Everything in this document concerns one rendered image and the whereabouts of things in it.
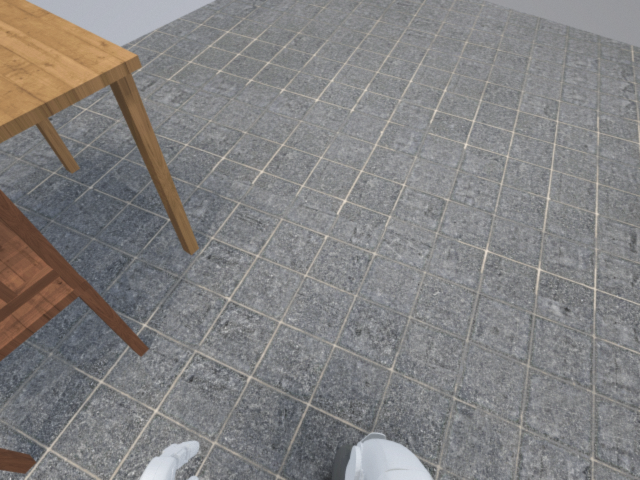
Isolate left robot hand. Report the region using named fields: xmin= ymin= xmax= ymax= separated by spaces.
xmin=139 ymin=441 xmax=199 ymax=480

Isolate right robot foot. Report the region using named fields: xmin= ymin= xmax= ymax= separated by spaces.
xmin=331 ymin=444 xmax=353 ymax=480

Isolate chair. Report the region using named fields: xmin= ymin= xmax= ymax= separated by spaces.
xmin=0 ymin=189 xmax=149 ymax=474

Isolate right robot shin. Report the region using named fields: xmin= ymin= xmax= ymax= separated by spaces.
xmin=345 ymin=432 xmax=386 ymax=480

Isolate table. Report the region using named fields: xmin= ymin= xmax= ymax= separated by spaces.
xmin=0 ymin=0 xmax=199 ymax=255

